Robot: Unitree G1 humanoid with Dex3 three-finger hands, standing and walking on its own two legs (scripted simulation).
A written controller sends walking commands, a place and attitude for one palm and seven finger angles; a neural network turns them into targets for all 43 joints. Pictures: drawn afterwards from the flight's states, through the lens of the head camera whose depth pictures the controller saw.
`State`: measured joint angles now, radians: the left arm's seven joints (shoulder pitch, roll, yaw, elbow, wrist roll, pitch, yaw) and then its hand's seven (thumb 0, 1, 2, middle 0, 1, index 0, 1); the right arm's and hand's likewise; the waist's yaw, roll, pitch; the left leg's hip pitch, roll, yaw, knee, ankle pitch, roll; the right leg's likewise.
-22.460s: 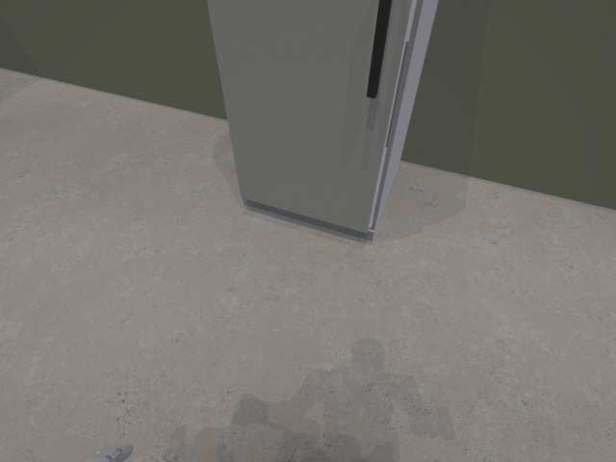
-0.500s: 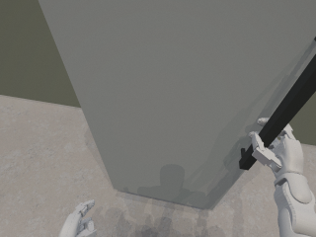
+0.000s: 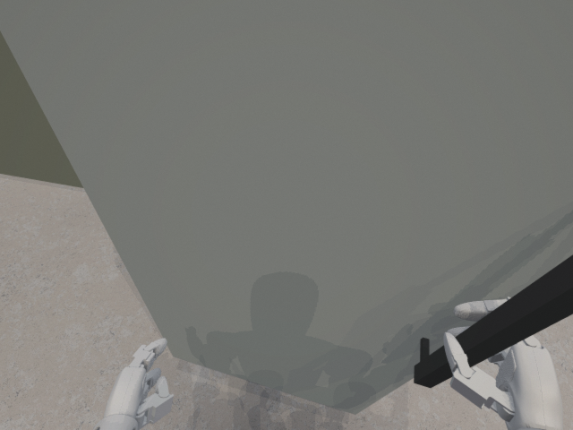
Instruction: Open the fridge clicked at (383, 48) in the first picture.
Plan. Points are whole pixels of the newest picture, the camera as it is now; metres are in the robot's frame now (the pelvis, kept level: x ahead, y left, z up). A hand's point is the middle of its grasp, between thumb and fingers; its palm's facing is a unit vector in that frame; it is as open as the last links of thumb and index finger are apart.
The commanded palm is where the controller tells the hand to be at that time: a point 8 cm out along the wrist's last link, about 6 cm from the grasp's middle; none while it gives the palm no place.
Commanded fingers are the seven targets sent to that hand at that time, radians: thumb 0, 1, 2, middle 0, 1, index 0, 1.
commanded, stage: walk backward, drawing the door open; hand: right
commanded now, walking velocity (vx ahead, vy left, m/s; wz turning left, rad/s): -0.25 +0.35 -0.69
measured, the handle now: (492, 312) +0.24 -0.20 +0.12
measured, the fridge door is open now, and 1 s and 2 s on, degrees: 7 25 67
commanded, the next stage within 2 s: none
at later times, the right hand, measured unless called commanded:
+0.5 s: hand (446, 395) +0.17 -0.15 +0.08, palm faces +0.47 +0.84 -0.26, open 6.4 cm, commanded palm +0.11 -0.18 +0.07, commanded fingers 0.00 -0.90 -0.90 0.45 1.40 0.45 1.40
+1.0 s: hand out of the picture +0.07 -0.09 +0.07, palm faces +0.79 +0.49 -0.37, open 6.7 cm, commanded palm +0.00 -0.09 +0.07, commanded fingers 0.00 -0.90 -0.90 0.45 1.40 0.45 1.40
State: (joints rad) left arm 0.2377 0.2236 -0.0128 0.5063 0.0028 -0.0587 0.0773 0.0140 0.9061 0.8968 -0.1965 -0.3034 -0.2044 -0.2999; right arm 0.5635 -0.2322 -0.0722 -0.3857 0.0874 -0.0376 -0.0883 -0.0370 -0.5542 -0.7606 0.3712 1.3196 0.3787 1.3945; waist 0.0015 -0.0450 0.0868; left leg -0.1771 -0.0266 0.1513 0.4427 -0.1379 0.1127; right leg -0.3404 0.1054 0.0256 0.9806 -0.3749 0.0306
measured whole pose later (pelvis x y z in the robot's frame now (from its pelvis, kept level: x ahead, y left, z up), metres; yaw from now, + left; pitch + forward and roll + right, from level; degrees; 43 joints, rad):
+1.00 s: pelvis +0.01 +0.24 -0.02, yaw -33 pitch -1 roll -3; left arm 0.18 0.22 0.02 0.65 0.01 -0.06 0.09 0.02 0.91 0.90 -0.20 -0.30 -0.21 -0.30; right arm 0.35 -0.26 -0.27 -0.12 0.07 -0.06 -0.15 -0.11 -0.56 -0.80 0.41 1.30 0.28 1.40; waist 0.02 -0.04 0.02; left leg -0.40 0.01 0.14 0.49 -0.09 0.12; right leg -0.47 0.01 0.01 1.13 -0.47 0.05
